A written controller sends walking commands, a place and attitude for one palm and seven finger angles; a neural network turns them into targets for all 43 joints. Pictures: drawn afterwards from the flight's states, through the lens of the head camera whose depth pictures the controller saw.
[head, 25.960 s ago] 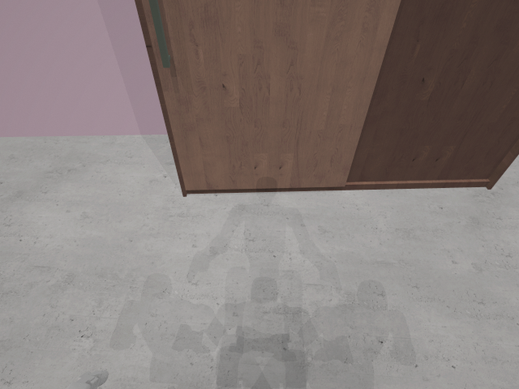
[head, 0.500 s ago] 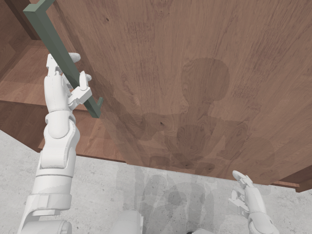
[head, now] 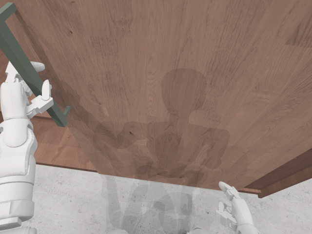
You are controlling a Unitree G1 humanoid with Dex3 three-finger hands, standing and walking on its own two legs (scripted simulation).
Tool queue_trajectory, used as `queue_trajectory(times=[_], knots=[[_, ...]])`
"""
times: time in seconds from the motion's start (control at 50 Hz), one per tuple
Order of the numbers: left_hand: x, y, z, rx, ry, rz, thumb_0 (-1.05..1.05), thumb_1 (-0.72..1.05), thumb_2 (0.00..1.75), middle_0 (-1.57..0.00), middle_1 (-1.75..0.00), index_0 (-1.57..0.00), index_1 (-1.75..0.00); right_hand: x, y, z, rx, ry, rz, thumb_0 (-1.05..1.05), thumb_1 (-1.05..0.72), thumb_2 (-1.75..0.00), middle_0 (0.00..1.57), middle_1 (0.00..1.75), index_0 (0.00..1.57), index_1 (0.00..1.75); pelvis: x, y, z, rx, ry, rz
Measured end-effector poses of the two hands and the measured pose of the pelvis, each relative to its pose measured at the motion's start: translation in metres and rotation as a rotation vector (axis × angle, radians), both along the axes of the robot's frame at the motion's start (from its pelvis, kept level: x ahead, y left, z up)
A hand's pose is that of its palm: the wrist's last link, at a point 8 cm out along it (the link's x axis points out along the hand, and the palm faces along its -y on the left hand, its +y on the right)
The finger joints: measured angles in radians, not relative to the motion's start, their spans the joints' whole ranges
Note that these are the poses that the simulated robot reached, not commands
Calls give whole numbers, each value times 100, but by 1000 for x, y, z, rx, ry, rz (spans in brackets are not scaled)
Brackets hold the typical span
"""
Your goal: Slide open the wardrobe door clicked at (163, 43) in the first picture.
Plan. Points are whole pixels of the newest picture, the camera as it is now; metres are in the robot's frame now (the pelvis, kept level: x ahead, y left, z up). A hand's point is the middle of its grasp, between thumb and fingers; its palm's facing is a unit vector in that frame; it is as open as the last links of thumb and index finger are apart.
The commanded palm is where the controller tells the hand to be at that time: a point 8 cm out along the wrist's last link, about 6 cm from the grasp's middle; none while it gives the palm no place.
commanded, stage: stop walking and hold the door there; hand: left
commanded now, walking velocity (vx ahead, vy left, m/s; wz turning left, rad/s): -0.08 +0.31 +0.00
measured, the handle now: (42, 79) +0.38 +0.35 +0.13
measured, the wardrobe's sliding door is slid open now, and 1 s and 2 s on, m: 0.66 0.66 0.66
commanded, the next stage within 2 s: none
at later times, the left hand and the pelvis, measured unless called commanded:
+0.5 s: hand (46, 97) +0.34 +0.32 +0.12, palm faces +0.47 -0.85 -0.22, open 6.4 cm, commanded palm +0.29 +0.35 +0.09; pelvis -0.04 +0.02 +0.00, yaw -4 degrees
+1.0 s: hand (46, 96) +0.34 +0.32 +0.13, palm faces +0.46 -0.86 -0.24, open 6.0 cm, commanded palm +0.30 +0.35 +0.09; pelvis -0.08 +0.02 -0.01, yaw -7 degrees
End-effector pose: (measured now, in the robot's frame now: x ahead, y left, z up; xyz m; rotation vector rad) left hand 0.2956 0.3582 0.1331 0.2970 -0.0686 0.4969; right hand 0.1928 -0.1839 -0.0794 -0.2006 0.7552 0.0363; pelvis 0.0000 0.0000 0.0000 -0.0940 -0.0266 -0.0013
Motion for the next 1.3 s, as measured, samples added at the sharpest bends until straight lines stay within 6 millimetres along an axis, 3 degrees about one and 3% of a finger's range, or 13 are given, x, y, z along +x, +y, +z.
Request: queue_trajectory(times=[0.06,0.12,0.22,0.3,0.38,0.48,0.56,0.64,0.74,0.86,1.04,1.18,1.3], knots=[[-1,-2,0,41,13,79,-13,64,82,-41,-135,-21,-134,11,-31,-18,12,-60,-35,1,-90,-90,20,30,21,30,5,-15,-20,66,7,-7],[-2,-5,3,40,54,123,-13,64,81,-41,-132,-23,-135,5,-64,-27,-19,-63,-132,1,-90,-90,20,30,21,30,0,-13,-19,78,7,-20],[-2,-5,5,12,70,133,-13,63,81,-40,-129,-26,-135,-39,-103,-24,-108,9,-239,1,-91,-90,20,30,20,30,-10,-9,-11,110,-4,-17],[-1,-3,3,-16,39,96,-12,63,81,-40,-132,-27,-135,-86,-117,-16,-192,72,-286,1,-91,-90,20,30,20,30,-20,-3,-11,103,-11,-14],[-1,1,-2,-42,-20,33,-11,64,82,-42,-135,-26,-134,-130,-115,-12,-255,110,-337,2,-91,-90,20,30,20,30,-31,11,-18,73,-26,-26],[-1,1,0,-59,8,5,-10,67,79,-38,-136,-24,-133,-176,-84,-8,-205,157,-387,2,-91,-90,19,30,20,30,-40,20,-6,49,-25,-62],[-1,2,2,-62,44,-14,-9,68,79,-36,-135,-26,-135,-200,-57,-13,-150,201,-378,2,-91,-90,20,30,20,30,-47,21,0,40,-10,-82],[-1,1,4,-51,69,-11,-9,69,79,-35,-134,-26,-137,-214,-43,-24,-103,214,-364,2,-90,-90,20,30,20,30,-59,19,-2,62,2,-109],[-1,-2,6,-76,97,21,-8,70,79,-33,-130,-26,-137,-227,-48,-34,-85,210,-374,2,-90,-90,20,30,21,30,-76,17,-6,69,2,-122],[-1,-2,8,-106,112,29,-7,70,79,-31,-129,-28,-137,-246,-74,-31,-146,221,-417,1,-90,-90,20,30,21,30,-83,15,-8,68,-1,-121],[-1,-1,8,-95,118,12,-8,69,80,-32,-130,-30,-138,-260,-97,-25,-222,241,-443,1,-91,-90,20,30,20,30,-83,19,-8,73,2,-115],[-1,0,8,-86,117,7,-8,68,81,-33,-130,-30,-139,-252,-87,-33,-191,260,-413,1,-91,-90,20,30,20,30,-82,21,-9,70,4,-101],[2,6,6,-66,134,-61,-11,66,83,-36,-133,-36,-139,-231,-67,-39,-177,276,-376,1,-91,-90,20,30,20,30,-77,45,-9,89,-9,-74]])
